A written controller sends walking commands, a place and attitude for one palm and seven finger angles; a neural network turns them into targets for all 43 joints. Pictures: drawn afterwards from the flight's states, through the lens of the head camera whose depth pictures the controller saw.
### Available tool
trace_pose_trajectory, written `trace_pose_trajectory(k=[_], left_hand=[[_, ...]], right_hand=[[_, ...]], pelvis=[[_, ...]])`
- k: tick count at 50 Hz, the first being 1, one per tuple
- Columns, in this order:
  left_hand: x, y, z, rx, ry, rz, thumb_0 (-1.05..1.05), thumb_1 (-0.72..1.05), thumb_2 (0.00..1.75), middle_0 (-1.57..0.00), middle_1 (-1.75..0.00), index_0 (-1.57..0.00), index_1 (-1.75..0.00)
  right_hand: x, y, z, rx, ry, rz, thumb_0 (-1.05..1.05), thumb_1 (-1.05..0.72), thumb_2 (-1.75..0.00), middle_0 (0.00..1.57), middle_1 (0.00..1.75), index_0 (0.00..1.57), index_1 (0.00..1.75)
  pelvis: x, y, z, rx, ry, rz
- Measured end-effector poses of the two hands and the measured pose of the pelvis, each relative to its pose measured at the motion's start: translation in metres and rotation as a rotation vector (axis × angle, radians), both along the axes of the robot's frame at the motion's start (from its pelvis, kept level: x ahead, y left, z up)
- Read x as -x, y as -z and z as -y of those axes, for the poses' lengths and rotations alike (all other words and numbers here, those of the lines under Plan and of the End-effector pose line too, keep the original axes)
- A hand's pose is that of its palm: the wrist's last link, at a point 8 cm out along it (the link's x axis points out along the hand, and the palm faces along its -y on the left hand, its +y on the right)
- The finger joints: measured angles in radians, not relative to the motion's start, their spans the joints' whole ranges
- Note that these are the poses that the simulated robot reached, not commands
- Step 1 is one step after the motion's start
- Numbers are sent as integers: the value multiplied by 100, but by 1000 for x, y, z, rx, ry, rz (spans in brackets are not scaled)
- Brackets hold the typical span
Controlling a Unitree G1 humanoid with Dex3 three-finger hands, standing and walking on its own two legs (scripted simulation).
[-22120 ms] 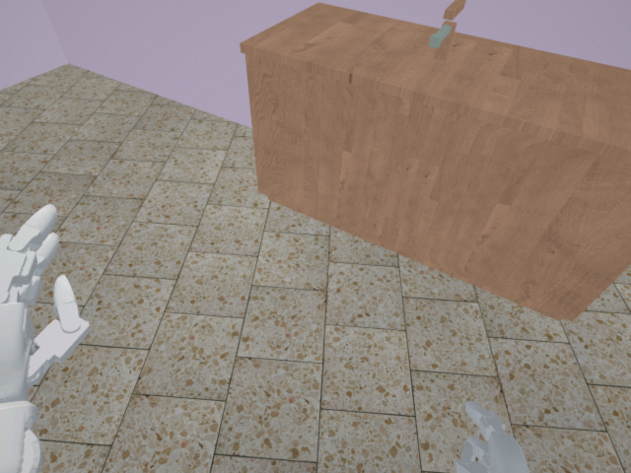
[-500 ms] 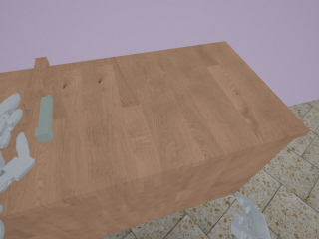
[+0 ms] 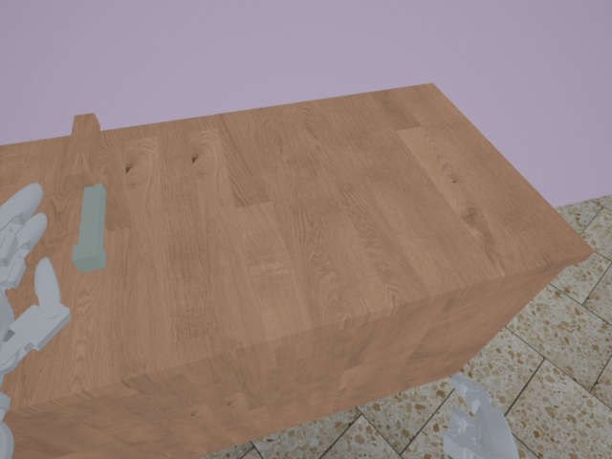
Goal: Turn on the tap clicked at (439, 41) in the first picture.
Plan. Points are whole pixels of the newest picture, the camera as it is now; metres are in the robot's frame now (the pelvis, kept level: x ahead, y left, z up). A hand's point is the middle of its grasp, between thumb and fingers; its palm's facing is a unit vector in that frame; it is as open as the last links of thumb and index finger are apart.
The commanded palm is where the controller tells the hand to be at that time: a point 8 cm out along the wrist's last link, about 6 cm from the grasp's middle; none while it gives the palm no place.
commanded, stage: shuffle to correct the standing spot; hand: left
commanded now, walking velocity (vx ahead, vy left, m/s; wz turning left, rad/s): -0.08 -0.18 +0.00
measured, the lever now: (89, 256) +0.33 +0.30 +0.08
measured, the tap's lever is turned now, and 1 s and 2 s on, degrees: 0 0 0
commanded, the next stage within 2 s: come to a stop and stand still in 0.78 s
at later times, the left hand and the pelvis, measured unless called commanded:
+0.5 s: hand (64, 313) +0.21 +0.23 +0.17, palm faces +0.32 -0.86 -0.41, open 7.4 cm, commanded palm +0.16 +0.28 +0.18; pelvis +0.00 +0.00 +0.00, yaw +0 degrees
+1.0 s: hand (14, 281) +0.23 +0.27 +0.19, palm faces +0.38 -0.78 -0.50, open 7.4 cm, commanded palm +0.15 +0.27 +0.18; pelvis -0.01 +0.00 +0.00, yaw -1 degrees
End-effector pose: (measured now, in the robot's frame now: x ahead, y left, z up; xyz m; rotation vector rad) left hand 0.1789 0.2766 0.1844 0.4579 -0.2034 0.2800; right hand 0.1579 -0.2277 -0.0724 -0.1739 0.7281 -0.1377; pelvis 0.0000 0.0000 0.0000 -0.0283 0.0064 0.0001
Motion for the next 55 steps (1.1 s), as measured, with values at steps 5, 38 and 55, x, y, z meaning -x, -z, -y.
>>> trace_pose_trajectory(k=[5,38,55], left_hand=[[0,-1,-1,5,-8,14,1,89,90,-21,-30,-21,-30],[2,-1,-2,-2,-10,6,1,89,90,-21,-30,-21,-30],[-12,-8,-34,-65,-22,104,1,89,90,-20,-30,-20,-30]], right_hand=[[2,1,3,9,6,-8,1,-90,-90,20,30,20,30],[0,-1,0,5,-8,-5,1,-90,-90,20,30,20,30],[20,-8,5,34,-38,54,1,-90,-90,20,30,20,30]], pelvis=[[0,0,0,-2,-4,2],[1,0,1,0,-5,0],[19,0,-12,-24,42,19]])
